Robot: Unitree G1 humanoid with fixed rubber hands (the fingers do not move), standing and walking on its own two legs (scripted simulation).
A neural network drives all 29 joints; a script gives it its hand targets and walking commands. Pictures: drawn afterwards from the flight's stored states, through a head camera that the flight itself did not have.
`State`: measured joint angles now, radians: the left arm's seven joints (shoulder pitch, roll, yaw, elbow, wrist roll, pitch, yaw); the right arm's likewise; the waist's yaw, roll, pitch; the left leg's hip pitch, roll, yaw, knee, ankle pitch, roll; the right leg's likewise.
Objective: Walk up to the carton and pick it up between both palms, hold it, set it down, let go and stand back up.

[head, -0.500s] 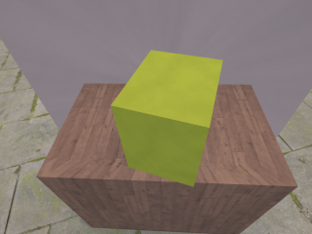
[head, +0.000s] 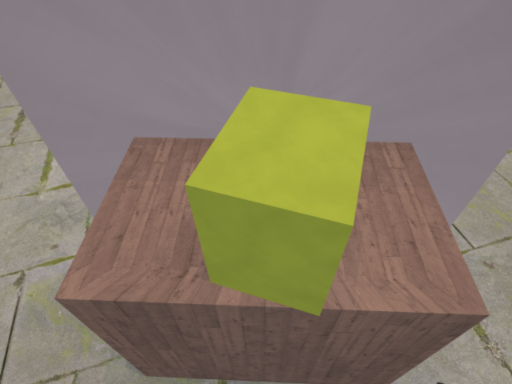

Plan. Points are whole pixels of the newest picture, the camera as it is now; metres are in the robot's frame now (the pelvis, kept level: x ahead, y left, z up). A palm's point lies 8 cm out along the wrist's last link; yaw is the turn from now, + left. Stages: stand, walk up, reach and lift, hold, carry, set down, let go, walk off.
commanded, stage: walk up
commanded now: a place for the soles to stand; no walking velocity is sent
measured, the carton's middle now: (284, 200) +0.43 -0.03 +0.03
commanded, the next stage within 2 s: reach and lift in 1.16 s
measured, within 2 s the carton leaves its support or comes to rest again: neither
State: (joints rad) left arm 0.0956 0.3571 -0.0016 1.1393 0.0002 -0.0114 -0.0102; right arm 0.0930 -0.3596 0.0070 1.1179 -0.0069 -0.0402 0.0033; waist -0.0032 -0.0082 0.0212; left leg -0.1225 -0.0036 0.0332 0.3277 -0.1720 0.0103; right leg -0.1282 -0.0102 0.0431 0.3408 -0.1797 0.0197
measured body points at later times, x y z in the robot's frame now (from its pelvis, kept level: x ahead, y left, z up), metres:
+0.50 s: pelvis +0.00 -0.01 +0.00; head +0.00 -0.01 +0.45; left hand +0.07 +0.30 -0.13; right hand +0.08 -0.32 -0.13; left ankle +0.00 +0.11 -0.75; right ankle +0.00 -0.13 -0.75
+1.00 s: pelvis +0.00 -0.02 +0.00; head +0.00 -0.02 +0.45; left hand +0.07 +0.29 -0.13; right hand +0.08 -0.33 -0.13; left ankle +0.00 +0.11 -0.75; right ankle +0.00 -0.13 -0.75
